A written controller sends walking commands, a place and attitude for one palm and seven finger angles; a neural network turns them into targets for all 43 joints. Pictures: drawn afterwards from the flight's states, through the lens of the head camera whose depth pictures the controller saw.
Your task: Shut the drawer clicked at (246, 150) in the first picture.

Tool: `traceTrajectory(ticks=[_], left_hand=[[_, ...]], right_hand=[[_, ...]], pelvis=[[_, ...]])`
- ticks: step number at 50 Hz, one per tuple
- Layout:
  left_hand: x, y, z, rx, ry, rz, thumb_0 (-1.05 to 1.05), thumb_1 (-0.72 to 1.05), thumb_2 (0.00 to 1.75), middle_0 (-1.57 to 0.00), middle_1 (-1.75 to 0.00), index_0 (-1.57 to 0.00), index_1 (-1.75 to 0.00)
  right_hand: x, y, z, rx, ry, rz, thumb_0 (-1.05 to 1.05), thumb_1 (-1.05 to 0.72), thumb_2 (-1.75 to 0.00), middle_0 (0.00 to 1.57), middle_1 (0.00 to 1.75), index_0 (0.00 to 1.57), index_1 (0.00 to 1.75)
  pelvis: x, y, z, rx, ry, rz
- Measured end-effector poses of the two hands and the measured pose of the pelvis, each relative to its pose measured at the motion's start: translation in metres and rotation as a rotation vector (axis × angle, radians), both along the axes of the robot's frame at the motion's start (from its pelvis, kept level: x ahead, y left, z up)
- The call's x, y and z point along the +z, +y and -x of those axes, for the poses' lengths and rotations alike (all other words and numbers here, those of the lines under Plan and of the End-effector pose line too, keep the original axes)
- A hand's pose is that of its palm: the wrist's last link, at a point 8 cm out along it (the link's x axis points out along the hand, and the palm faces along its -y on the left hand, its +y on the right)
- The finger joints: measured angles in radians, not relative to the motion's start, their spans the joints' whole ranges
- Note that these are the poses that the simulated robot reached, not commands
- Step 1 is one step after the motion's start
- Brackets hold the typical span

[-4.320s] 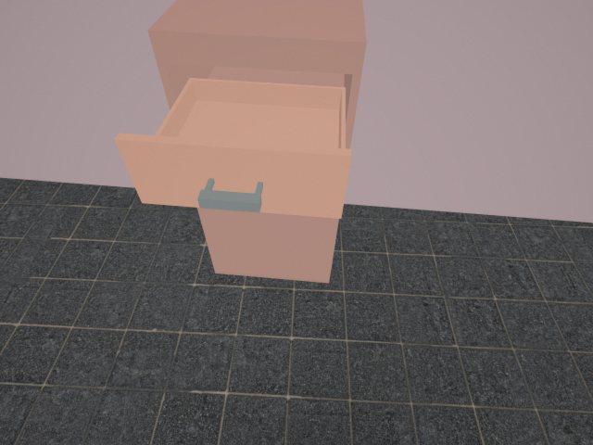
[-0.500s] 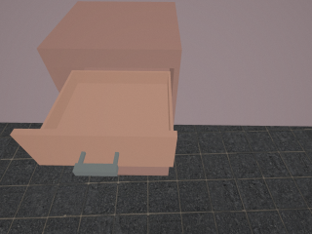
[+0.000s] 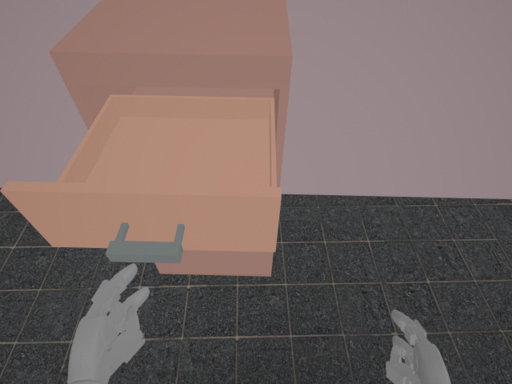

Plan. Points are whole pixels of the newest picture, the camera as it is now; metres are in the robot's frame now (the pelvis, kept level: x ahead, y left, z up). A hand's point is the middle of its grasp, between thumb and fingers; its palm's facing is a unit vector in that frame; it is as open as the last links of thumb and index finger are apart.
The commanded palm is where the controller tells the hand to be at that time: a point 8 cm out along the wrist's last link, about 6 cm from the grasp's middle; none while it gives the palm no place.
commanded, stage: raise the hand and make a fist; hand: left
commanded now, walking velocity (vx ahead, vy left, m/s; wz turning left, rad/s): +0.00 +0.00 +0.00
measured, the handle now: (148, 240) +0.33 +0.19 +0.05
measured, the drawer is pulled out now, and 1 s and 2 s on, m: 0.29 0.29 0.29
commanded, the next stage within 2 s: bring the fist close to the handle in 1.62 s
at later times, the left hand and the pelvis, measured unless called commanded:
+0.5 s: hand (126, 348) +0.17 +0.17 +0.05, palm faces +0.03 -1.00 -0.06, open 4.1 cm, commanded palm +0.12 +0.22 +0.06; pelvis -0.01 -0.01 -0.01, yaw +2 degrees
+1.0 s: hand (116, 354) +0.15 +0.16 +0.11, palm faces +0.02 -1.00 -0.04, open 3.1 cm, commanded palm +0.10 +0.21 +0.12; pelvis +0.00 +0.02 -0.01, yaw +2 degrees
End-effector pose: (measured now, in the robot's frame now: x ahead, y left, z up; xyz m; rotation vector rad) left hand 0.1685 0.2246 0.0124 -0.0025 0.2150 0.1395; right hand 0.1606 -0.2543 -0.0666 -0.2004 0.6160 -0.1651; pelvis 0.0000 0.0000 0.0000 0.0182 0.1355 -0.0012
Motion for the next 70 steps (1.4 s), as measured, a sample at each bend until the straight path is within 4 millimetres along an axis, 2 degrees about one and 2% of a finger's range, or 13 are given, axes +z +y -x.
traceTrajectory(ticks=[2,5,9,12,17,21,26,34,42,47,56,64,70], left_hand=[[-0.008,-0.006,0.018,-0.059,-0.059,-0.006,0.01,0.92,0.90,-0.35,-0.47,-0.26,-0.43],[-0.002,-0.010,0.043,-0.091,-0.168,-0.046,0.01,0.91,0.90,-0.41,-0.53,-0.34,-0.50],[0.008,-0.004,0.058,-0.047,-0.241,-0.062,0.02,0.91,0.90,-0.49,-0.62,-0.45,-0.59],[0.013,-0.004,0.051,-0.066,-0.231,-0.060,0.02,0.90,0.90,-0.55,-0.68,-0.53,-0.67],[0.025,-0.010,0.028,-0.148,-0.181,-0.052,0.02,0.90,0.90,-0.65,-0.79,-0.64,-0.78],[0.036,-0.005,0.017,-0.136,-0.149,-0.051,0.02,0.90,0.90,-0.73,-0.88,-0.73,-0.87],[0.046,0.001,0.024,-0.110,-0.129,-0.061,0.02,0.91,0.90,-0.83,-0.98,-0.83,-0.98],[0.060,-0.004,0.040,-0.115,-0.160,-0.045,0.02,0.91,0.90,-0.98,-1.16,-0.99,-1.15],[0.081,-0.009,0.038,-0.120,-0.224,-0.042,0.02,0.90,0.90,-1.15,-1.33,-1.15,-1.33],[0.093,-0.012,0.039,-0.124,-0.227,-0.045,0.02,0.90,0.90,-1.25,-1.44,-1.25,-1.43],[0.115,-0.015,0.043,-0.121,-0.245,-0.058,0.02,0.90,0.90,-1.37,-1.57,-1.37,-1.56],[0.133,-0.024,0.041,-0.142,-0.264,-0.080,0.02,0.90,0.90,-1.39,-1.60,-1.40,-1.59],[0.129,-0.025,0.041,-0.128,-0.225,-0.080,0.02,0.90,0.90,-1.40,-1.60,-1.40,-1.60]], right_hand=[[0.006,-0.005,-0.018,0.040,-0.076,0.026,0.01,-0.91,-0.90,0.20,0.29,0.20,0.30],[0.008,-0.006,-0.037,0.090,-0.155,0.049,0.01,-0.91,-0.90,0.20,0.29,0.20,0.30],[0.000,0.004,-0.047,0.134,-0.181,0.033,0.01,-0.91,-0.90,0.20,0.29,0.20,0.30],[-0.010,0.015,-0.040,0.151,-0.155,0.000,0.01,-0.91,-0.90,0.20,0.29,0.20,0.30],[-0.023,0.027,-0.011,0.117,-0.073,-0.061,0.01,-0.90,-0.90,0.20,0.29,0.21,0.30],[-0.028,0.024,0.012,0.050,-0.001,-0.083,0.01,-0.90,-0.90,0.21,0.30,0.21,0.30],[-0.026,0.013,0.026,-0.004,0.043,-0.060,0.01,-0.90,-0.90,0.21,0.30,0.21,0.30],[-0.009,0.012,0.004,0.019,-0.023,-0.005,0.01,-0.90,-0.90,0.20,0.29,0.20,0.30],[0.013,0.049,-0.036,0.101,-0.149,-0.052,0.01,-0.90,-0.90,0.20,0.29,0.20,0.30],[0.023,0.073,-0.049,0.153,-0.194,-0.096,0.01,-0.90,-0.90,0.20,0.29,0.20,0.30],[0.026,0.085,-0.046,0.194,-0.190,-0.121,0.01,-0.90,-0.90,0.21,0.30,0.21,0.30],[0.022,0.067,-0.031,0.156,-0.169,-0.113,0.01,-0.90,-0.90,0.21,0.30,0.21,0.30],[0.022,0.051,-0.025,0.119,-0.162,-0.100,0.01,-0.90,-0.90,0.21,0.30,0.21,0.30]], pelvis=[[-0.013,-0.005,0.008,0.001,0.023,0.002],[-0.029,-0.012,0.017,0.014,0.034,0.011],[-0.040,-0.018,0.026,0.043,0.024,0.027],[-0.040,-0.022,0.029,0.055,0.016,0.035],[-0.031,-0.023,0.024,0.052,0.006,0.035],[-0.021,-0.020,0.016,0.039,-0.001,0.026],[-0.013,-0.012,0.008,0.028,-0.007,0.022],[-0.011,0.003,0.003,0.032,-0.013,0.030],[-0.010,0.013,0.000,0.035,-0.032,0.037],[-0.007,0.016,-0.001,0.036,-0.051,0.039],[-0.003,0.017,-0.002,0.041,-0.082,0.041],[0.002,0.013,-0.003,0.036,-0.102,0.034],[0.005,0.005,-0.004,0.031,-0.109,0.028]])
